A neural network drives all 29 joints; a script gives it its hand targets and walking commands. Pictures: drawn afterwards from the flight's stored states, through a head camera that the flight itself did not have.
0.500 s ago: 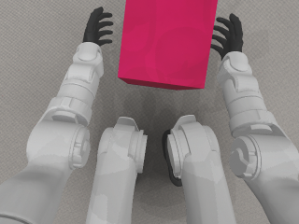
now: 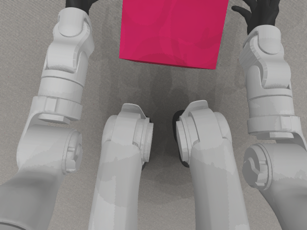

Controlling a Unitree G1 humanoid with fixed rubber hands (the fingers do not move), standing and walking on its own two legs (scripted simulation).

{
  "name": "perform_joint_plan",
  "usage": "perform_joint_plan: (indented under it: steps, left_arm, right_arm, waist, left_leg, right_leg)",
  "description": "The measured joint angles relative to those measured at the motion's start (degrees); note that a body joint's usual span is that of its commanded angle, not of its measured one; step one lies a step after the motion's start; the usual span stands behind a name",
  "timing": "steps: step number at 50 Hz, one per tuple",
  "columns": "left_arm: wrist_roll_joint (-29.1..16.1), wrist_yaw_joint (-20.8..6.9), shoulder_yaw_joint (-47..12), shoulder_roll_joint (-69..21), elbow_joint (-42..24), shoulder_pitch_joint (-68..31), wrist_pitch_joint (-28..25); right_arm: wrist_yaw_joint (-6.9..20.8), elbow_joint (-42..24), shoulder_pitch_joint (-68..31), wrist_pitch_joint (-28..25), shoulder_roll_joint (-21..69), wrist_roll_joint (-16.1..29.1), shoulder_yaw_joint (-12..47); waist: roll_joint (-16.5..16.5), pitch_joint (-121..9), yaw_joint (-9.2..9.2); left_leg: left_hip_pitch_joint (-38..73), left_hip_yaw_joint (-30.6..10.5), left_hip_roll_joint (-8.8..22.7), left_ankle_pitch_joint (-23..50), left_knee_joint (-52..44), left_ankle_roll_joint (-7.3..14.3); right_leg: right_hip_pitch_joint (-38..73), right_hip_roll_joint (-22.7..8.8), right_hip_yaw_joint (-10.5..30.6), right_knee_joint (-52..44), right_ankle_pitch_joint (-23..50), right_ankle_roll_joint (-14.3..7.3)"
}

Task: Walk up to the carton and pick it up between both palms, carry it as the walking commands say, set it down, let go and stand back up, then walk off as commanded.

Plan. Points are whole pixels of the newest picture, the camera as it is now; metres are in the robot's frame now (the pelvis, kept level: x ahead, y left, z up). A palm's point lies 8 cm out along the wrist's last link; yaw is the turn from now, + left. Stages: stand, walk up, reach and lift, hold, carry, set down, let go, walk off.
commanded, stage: set down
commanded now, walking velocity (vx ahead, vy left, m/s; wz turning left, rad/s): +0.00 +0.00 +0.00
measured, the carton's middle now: (170, 10) +0.54 -0.02 -0.26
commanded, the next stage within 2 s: let go in 1.00 s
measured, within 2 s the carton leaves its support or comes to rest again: neither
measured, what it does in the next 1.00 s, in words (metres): rises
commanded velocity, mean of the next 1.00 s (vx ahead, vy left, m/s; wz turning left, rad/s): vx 0.00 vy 0.00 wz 0.00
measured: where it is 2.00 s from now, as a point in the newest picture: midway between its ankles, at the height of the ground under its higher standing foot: (162, 150)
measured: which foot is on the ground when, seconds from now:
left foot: down 0.00-1.00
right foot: down 0.00-1.00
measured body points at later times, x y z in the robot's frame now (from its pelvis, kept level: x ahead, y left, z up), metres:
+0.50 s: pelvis +0.01 +0.01 +0.12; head +0.31 +0.01 +0.45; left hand +0.55 +0.18 +0.04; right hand +0.51 -0.18 +0.03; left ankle +0.11 +0.08 -0.36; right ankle +0.12 -0.09 -0.36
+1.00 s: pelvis +0.03 +0.00 +0.25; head +0.33 +0.00 +0.58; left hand +0.54 +0.18 +0.15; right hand +0.49 -0.21 +0.13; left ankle +0.11 +0.08 -0.36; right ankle +0.12 -0.10 -0.36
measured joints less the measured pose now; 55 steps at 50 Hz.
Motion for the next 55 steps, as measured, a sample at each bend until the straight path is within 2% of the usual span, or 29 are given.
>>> perform_joint_plan:
  steps: [4,7,9,13,16,17,19,22,24,27,31,34,36,39,41,44,47,50,55]
  left_arm:
    - [-2.2,0.3,-1.3,0.1,-7.2,1.7,7.2]
    - [-3.0,0.4,-1.0,1.5,-6.5,-2.8,10.1]
    - [-2.1,-0.1,0.1,2.4,-0.1,-7.7,11.0]
    - [2.6,-1.8,3.0,1.0,18.0,-10.7,10.1]
    - [6.7,-3.2,4.7,-1.6,22.8,-6.6,6.2]
    - [7.8,-3.4,5.7,-2.6,22.4,-4.5,4.5]
    - [8.9,-3.7,7.1,-3.8,20.5,-0.5,1.5]
    - [7.0,-3.5,6.4,-3.2,14.5,2.8,-0.1]
    - [4.9,-3.4,4.7,-2.1,11.0,2.9,0.4]
    - [1.5,-2.9,1.4,-0.8,6.5,0.8,3.6]
    - [-0.3,-1.7,-0.5,-1.0,4.2,-2.6,7.8]
    - [0.2,-0.5,0.1,-1.8,3.8,-4.4,9.8]
    - [0.9,0.3,1.0,-1.7,1.1,-5.3,10.2]
    - [2.6,1.2,2.3,-1.8,-2.7,-3.7,10.4]
    - [3.3,1.6,2.8,-1.7,-5.0,-2.3,11.0]
    - [4.3,1.5,3.2,-1.8,-8.4,0.7,12.3]
    - [5.4,0.2,4.7,-2.2,-5.4,2.8,11.6]
    - [6.5,-2.3,7.1,-3.1,4.5,6.7,9.5]
    - [6.0,-5.2,7.9,-4.3,12.8,12.8,2.0]
  right_arm:
    - [-0.8,-8.4,4.1,7.3,-1.5,1.1,-1.5]
    - [-0.1,-11.2,1.3,10.3,-3.0,1.6,-1.0]
    - [0.9,-6.4,-3.3,11.4,-3.7,1.2,0.4]
    - [3.7,11.6,-7.3,10.8,-1.7,-0.1,0.3]
    - [5.1,19.5,-4.7,6.7,0.7,-1.0,-2.8]
    - [5.3,20.5,-3.1,5.1,1.6,-1.5,-3.9]
    - [5.0,18.7,0.8,2.5,3.2,-2.2,-5.0]
    - [4.2,11.1,4.4,0.1,4.4,-3.0,-4.9]
    - [3.9,8.7,4.2,-0.2,3.5,-3.9,-3.9]
    - [3.3,6.5,2.0,2.6,0.9,-5.5,-3.3]
    - [3.6,3.7,0.4,6.4,-2.4,-4.6,-4.3]
    - [5.0,1.8,-0.2,8.3,-3.6,-2.1,-4.5]
    - [5.8,-2.1,-0.9,9.0,-4.0,-0.1,-3.6]
    - [6.1,-6.8,-0.1,10.0,-3.2,1.7,-0.9]
    - [5.8,-8.3,0.2,10.9,-2.9,1.9,0.9]
    - [4.6,-9.1,1.7,12.2,-2.4,0.3,1.1]
    - [3.5,-4.7,4.2,11.9,-1.8,-2.9,-1.5]
    - [3.7,2.4,9.4,10.0,0.6,-5.0,-4.3]
    - [5.2,5.3,15.8,2.1,5.7,-6.4,-3.6]
  waist:
    - [1.3,-0.5,-0.04]
    - [0.1,-0.7,-1.02]
    - [-1.1,-1.9,-1.97]
    - [-2.7,-15.6,-2.92]
    - [-2.8,-23.9,-2.05]
    - [-2.6,-26.2,-1.6]
    - [-2.4,-29.4,-0.56]
    - [-1.4,-27.7,0.49]
    - [-0.4,-24.2,0.71]
    - [0.9,-16.1,0.2]
    - [1.7,-8.4,-1.03]
    - [0.9,-4.6,-1.85]
    - [-0.4,-0.2,-2.13]
    - [-2.5,-0.5,-2.11]
    - [-3.1,-0.6,-2.05]
    - [-2.3,-0.7,-1.55]
    - [-0.9,-2.1,-1.09]
    - [0.2,-11.7,-1.02]
    - [-1.1,-25.3,-1.54]
  left_leg:
    - [4.2,-0.5,-0.1,0.4,-2.8,0.5]
    - [8.4,-0.3,0.3,0.8,-5.5,0.8]
    - [10.3,-0.3,0.6,1.4,-7.5,0.8]
    - [6.4,-0.6,1.2,3.0,-12.2,0.6]
    - [5.2,-1.2,1.5,3.2,-15.5,0.4]
    - [4.9,-1.4,1.5,3.2,-16.4,0.3]
    - [4.8,-1.6,1.5,3.2,-18.2,0.3]
    - [8.0,-2.0,1.1,3.9,-21.1,0.3]
    - [11.3,-2.4,0.5,5.0,-23.7,0.4]
    - [18.0,-3.2,-0.3,6.8,-27.9,0.3]
    - [25.2,-4.6,-0.7,8.2,-32.3,0.3]
    - [29.2,-4.8,-0.1,8.5,-34.7,0.5]
    - [33.1,-4.4,0.5,8.5,-36.3,0.6]
    - [34.8,-3.4,1.3,8.8,-39.1,0.5]
    - [36.8,-3.3,1.5,9.1,-41.2,0.3]
    - [41.4,-4.3,1.5,9.8,-45.1,0.0]
    - [46.1,-5.5,1.0,10.8,-49.6,-0.3]
    - [44.8,-6.2,0.6,12.1,-53.7,-0.4]
    - [43.5,-5.9,0.6,14.2,-60.3,-0.6]
  right_leg:
    - [4.5,0.2,0.4,-3.1,0.2,0.6]
    - [8.4,0.9,1.4,-5.7,0.9,1.0]
    - [10.1,1.3,2.0,-7.7,1.7,1.2]
    - [5.9,1.3,2.7,-12.4,4.0,1.1]
    - [4.6,1.1,2.8,-16.0,4.8,0.9]
    - [4.3,1.2,2.8,-16.9,4.6,0.9]
    - [4.3,1.2,3.1,-18.6,4.3,0.8]
    - [7.7,0.9,3.4,-21.4,4.6,1.0]
    - [11.2,0.4,3.6,-23.9,5.2,1.1]
    - [18.5,-0.5,3.6,-28.1,6.4,1.3]
    - [26.2,-0.9,3.3,-33.1,7.7,1.5]
    - [30.0,-0.3,3.6,-35.8,8.4,1.6]
    - [33.6,0.3,4.3,-37.4,8.7,1.5]
    - [34.6,1.0,5.8,-39.5,9.5,1.4]
    - [36.4,1.2,6.2,-41.3,9.8,1.2]
    - [41.2,1.0,6.1,-45.3,10.4,0.7]
    - [46.0,0.4,5.7,-49.8,11.1,0.3]
    - [44.8,-0.3,5.7,-53.6,12.0,0.2]
    - [42.8,-0.5,7.1,-59.0,13.8,0.0]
